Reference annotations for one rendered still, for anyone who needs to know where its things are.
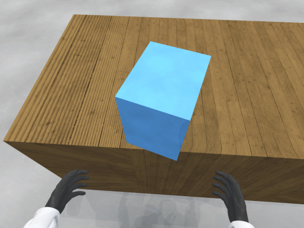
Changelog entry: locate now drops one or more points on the left robot forearm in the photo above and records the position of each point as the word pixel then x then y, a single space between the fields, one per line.
pixel 45 217

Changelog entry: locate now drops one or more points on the robot left hand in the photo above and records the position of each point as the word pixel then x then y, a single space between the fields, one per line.
pixel 62 194

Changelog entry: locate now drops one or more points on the carton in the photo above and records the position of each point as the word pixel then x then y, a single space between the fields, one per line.
pixel 157 99

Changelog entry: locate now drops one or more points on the pedestal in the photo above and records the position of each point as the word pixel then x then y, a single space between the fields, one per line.
pixel 248 120

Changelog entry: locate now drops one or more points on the robot right hand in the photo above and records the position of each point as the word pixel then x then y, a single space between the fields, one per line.
pixel 233 198

